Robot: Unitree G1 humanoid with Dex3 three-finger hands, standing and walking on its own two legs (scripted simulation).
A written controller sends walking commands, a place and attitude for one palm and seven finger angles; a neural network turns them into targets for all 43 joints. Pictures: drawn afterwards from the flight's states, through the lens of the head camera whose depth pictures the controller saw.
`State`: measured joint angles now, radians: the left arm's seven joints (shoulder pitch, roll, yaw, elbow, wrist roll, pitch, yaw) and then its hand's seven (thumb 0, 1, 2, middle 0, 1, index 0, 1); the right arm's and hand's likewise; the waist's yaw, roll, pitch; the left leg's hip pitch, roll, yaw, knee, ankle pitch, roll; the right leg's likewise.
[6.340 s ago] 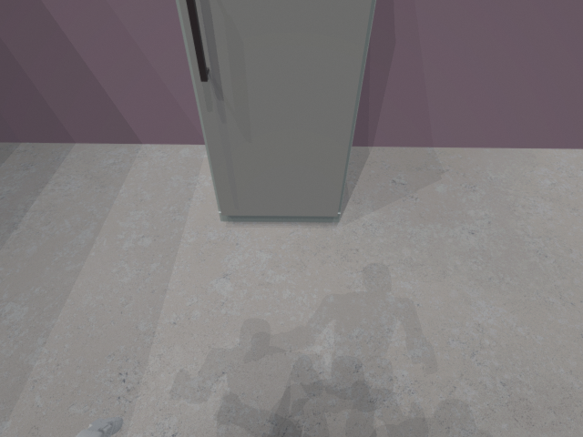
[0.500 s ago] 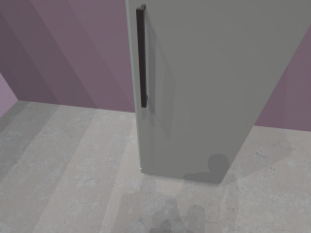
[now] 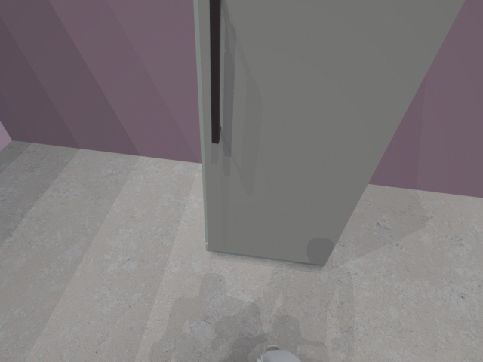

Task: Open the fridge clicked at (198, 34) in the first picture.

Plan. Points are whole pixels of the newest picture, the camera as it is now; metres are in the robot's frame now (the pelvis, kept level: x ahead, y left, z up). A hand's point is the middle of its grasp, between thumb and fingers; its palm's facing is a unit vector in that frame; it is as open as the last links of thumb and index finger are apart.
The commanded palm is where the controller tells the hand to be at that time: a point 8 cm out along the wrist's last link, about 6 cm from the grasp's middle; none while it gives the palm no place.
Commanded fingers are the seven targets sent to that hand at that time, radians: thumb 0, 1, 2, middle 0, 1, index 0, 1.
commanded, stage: look again from close up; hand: left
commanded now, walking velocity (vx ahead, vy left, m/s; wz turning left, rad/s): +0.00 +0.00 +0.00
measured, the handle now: (217, 76) +0.68 +0.11 +0.16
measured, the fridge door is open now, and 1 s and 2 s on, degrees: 0 0 0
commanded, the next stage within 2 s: shuffle to correct the standing spot in 1.44 s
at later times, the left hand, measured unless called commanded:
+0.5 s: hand out of the picture -0.03 +0.16 -0.16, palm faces +0.05 -0.98 -0.19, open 7.3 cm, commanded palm none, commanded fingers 0.00 0.90 0.90 -0.20 -0.30 -0.20 -0.30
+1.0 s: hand out of the picture +0.00 +0.15 -0.16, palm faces +0.05 -0.98 -0.19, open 7.3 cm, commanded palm none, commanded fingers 0.00 0.90 0.90 -0.20 -0.30 -0.20 -0.30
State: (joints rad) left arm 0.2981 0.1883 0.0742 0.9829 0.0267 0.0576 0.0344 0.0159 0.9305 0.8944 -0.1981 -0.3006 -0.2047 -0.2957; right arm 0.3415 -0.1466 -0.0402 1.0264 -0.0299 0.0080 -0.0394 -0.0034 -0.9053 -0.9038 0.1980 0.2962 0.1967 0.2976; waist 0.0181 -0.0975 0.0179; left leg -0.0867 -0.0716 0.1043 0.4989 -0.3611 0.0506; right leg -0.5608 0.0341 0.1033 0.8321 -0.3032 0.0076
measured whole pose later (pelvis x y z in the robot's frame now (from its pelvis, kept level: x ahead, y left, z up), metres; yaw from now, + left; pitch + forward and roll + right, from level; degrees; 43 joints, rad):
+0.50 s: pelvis -0.02 -0.01 +0.01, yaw +2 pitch -1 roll +1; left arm 0.29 0.14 0.00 1.08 0.02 0.00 0.02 0.01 0.93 0.89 -0.20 -0.30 -0.20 -0.30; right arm 0.32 -0.13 -0.01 1.09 -0.01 -0.02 -0.03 0.00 -0.90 -0.90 0.20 0.30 0.20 0.30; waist 0.00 0.00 0.03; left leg -0.16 -0.01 0.06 0.44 -0.27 0.02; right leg -0.26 0.01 0.06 0.47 -0.19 0.00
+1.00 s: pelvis +0.00 -0.02 +0.02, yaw +2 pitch +0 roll +0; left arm 0.28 0.15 -0.01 1.11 0.01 -0.01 0.03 0.02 0.93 0.89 -0.20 -0.30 -0.20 -0.30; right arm 0.30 -0.13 0.00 1.13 -0.01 -0.03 -0.04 0.00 -0.90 -0.90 0.20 0.30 0.20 0.30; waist 0.00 0.01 0.03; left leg -0.12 0.01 0.04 0.41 -0.29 0.00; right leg -0.22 0.03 0.04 0.45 -0.22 -0.02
